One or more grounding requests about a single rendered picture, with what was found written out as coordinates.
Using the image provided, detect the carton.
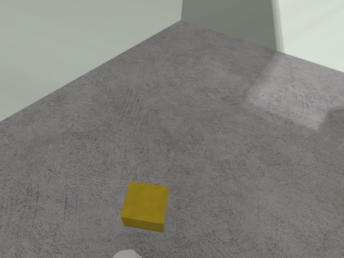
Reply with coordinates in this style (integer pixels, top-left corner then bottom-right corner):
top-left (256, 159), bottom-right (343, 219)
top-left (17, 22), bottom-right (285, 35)
top-left (121, 182), bottom-right (169, 232)

